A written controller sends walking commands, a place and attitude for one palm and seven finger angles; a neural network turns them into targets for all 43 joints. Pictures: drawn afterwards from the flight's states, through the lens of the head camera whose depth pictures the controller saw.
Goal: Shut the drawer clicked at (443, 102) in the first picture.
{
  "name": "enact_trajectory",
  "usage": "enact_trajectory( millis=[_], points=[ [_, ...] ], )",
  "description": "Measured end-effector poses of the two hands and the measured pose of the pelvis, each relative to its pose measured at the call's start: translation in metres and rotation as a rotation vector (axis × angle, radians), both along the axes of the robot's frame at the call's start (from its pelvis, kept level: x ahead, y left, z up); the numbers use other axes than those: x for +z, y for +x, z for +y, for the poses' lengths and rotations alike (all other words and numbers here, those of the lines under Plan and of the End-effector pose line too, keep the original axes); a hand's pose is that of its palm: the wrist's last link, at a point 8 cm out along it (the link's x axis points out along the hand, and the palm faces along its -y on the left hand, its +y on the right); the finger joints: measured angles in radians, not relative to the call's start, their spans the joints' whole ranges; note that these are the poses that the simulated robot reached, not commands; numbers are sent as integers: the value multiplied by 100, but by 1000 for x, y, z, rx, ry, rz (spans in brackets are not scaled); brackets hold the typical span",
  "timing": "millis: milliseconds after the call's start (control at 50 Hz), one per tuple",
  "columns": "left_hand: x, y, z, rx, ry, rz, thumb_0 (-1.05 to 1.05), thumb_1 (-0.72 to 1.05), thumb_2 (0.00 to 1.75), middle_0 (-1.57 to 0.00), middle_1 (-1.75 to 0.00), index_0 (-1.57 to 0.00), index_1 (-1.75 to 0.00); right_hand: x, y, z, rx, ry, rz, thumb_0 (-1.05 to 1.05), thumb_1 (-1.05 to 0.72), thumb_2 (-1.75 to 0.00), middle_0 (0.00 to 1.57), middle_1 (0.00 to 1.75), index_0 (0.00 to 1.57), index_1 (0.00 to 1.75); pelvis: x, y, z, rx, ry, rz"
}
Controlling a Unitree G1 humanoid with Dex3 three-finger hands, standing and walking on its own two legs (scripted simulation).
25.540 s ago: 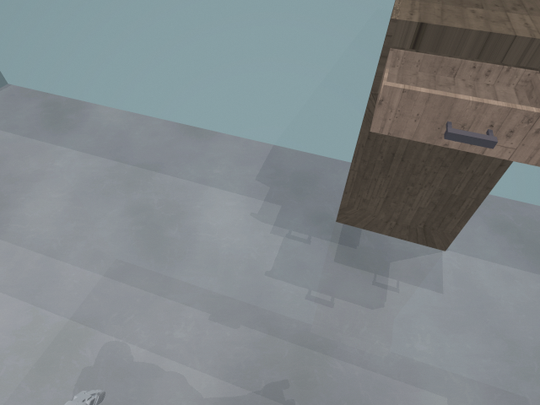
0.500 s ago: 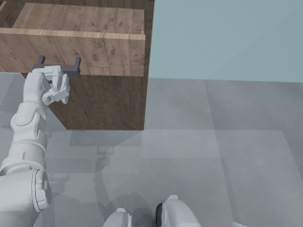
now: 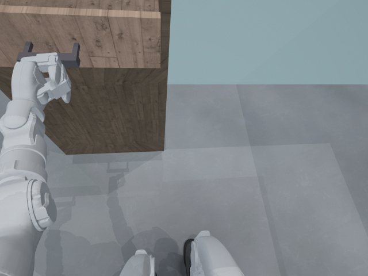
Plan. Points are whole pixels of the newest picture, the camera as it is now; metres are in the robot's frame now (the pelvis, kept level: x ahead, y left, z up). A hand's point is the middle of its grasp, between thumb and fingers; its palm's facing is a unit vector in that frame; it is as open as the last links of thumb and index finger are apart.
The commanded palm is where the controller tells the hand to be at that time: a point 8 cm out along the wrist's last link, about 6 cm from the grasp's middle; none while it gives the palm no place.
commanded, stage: push the drawer shut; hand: left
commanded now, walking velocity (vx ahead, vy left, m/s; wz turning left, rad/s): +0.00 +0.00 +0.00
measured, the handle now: (51, 53) +0.58 +0.25 +0.07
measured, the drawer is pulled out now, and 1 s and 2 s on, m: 0.06 0.00 0.00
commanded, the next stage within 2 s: pull the fist back off the drawer in 0.88 s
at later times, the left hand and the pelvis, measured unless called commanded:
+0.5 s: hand (70, 61) +0.56 +0.21 +0.07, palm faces +0.01 -1.00 -0.03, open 3.4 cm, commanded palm +0.56 +0.24 +0.07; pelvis +0.00 +0.00 -0.01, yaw +0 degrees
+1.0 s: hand (65, 57) +0.57 +0.22 +0.07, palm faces +0.01 -1.00 -0.05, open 3.2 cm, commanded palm +0.61 +0.22 +0.07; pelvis -0.02 +0.00 -0.02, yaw +1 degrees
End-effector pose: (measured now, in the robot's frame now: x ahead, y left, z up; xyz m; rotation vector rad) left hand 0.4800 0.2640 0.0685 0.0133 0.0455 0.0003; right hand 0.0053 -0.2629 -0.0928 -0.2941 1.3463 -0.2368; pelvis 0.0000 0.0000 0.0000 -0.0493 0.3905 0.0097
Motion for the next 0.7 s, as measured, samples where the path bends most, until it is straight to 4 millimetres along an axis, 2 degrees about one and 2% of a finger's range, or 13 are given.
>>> enact_trajectory(
  millis=[560,700],
  points=[
    [5,61,-4,8,15,23,5,84,93,-139,-160,-140,-160,6,-39,6,-49,-19,151,0,-90,-90,20,30,21,30,-7,3,1,6,-24,74],
    [4,62,3,8,29,35,3,74,96,-139,-160,-140,-160,4,-52,10,-39,-11,198,0,-90,-90,20,30,21,30,-11,0,1,22,-33,91]
  ],
)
